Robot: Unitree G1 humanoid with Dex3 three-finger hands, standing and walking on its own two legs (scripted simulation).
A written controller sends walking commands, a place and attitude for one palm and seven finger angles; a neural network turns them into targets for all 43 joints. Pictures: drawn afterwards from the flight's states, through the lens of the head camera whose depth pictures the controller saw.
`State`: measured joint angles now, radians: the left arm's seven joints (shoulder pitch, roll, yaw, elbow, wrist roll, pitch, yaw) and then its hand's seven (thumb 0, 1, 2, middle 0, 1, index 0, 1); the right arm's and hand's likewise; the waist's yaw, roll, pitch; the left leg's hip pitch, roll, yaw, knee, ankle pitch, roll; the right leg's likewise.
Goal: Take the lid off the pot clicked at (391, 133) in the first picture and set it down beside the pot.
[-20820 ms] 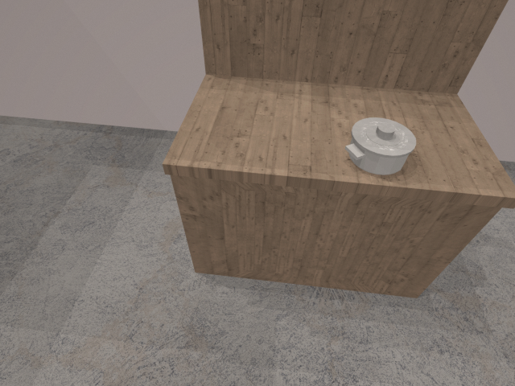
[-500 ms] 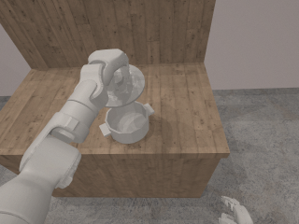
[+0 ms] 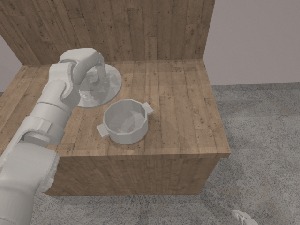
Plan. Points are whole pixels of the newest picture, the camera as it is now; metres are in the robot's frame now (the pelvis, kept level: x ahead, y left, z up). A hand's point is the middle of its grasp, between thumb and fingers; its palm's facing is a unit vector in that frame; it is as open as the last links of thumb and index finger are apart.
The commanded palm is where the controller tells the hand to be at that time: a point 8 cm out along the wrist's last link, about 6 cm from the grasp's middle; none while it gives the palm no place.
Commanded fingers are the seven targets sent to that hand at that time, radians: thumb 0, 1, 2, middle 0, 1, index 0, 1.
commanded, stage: move the lid sideways beside the pot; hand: left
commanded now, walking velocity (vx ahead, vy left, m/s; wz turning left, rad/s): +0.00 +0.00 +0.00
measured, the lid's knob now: (91, 79) +0.48 +0.18 +0.13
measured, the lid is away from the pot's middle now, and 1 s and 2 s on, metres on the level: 0.08 0.20 0.24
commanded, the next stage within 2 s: lower the lid onto the table in 1.50 s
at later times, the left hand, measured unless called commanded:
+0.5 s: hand (60, 82) +0.44 +0.24 +0.16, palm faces -0.28 -0.04 -0.96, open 7.2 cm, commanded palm +0.43 +0.24 +0.22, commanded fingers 0.00 0.72 0.83 -0.89 -1.06 -0.90 -1.07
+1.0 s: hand (39, 86) +0.43 +0.29 +0.16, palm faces -0.32 -0.04 -0.94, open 7.2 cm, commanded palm +0.43 +0.30 +0.22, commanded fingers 0.00 0.72 0.83 -0.89 -1.06 -0.90 -1.07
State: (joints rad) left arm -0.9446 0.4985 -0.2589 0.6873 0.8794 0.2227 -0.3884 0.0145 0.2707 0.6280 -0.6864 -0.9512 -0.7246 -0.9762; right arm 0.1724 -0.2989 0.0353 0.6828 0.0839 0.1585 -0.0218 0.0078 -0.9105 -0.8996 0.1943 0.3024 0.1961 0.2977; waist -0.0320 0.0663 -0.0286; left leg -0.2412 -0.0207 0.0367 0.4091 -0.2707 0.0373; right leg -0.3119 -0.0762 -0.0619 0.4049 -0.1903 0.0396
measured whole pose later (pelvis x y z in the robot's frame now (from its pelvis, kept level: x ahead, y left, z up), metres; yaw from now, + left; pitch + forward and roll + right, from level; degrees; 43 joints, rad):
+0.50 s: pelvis +0.00 +0.01 +0.00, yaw +1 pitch +6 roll -1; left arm -0.91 0.61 -0.21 0.65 0.87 0.14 -0.44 0.02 0.27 0.63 -0.69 -0.95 -0.73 -0.98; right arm 0.15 -0.29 0.05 0.66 0.08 0.17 -0.01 0.01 -0.91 -0.90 0.20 0.30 0.20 0.30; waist -0.01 0.06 -0.02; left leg -0.26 -0.03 0.02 0.42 -0.27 0.05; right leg -0.30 -0.09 -0.08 0.38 -0.18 0.04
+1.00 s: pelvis -0.01 +0.01 +0.00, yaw +1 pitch +6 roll -1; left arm -0.91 0.73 -0.12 0.74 0.88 0.03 -0.47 0.02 0.27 0.63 -0.68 -0.95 -0.73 -0.98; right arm 0.19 -0.31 0.04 0.67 0.09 0.18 -0.03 0.01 -0.91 -0.90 0.20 0.30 0.20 0.30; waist -0.03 0.05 0.00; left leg -0.27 -0.02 0.02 0.44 -0.27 0.05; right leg -0.31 -0.08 -0.08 0.37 -0.16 0.04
